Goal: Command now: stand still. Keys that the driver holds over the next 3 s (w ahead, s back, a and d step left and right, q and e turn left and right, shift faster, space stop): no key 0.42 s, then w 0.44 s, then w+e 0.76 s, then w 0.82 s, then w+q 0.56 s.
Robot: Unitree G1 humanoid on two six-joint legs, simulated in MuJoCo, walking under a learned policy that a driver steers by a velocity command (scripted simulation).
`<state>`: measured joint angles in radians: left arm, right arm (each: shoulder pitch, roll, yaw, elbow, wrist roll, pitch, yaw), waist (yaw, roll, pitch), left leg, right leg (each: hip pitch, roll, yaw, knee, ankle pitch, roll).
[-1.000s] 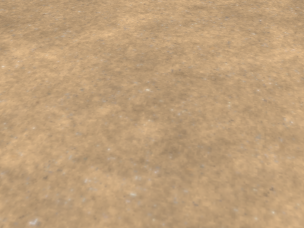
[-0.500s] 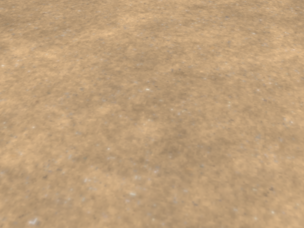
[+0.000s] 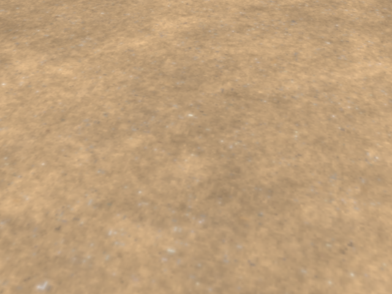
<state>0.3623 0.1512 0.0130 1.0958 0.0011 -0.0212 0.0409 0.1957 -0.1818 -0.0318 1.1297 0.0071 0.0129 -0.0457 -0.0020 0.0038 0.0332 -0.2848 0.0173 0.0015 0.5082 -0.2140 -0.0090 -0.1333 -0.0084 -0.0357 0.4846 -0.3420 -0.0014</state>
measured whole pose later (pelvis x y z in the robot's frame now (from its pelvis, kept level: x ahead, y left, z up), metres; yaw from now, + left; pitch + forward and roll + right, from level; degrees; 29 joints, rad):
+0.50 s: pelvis +0.01 +0.00 +0.00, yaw +0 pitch -1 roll +0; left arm 0.40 0.15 0.02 1.09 -0.01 -0.02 0.04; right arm 0.23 -0.18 -0.03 1.13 0.01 0.01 -0.05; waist 0.00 0.00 0.02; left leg -0.30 0.02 0.00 0.57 -0.30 0.00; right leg -0.13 -0.01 -0.03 0.51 -0.37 -0.02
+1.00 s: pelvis +0.18 +0.04 +0.00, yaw -2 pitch +1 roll +1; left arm 0.13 0.24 0.06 0.91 -0.03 -0.08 -0.01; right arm 0.47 -0.16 -0.02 1.10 -0.01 -0.09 -0.01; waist -0.06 -0.04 -0.01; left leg 0.07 -0.05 0.10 0.19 -0.29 0.05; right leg -0.72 -0.12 0.00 0.86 -0.02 -0.05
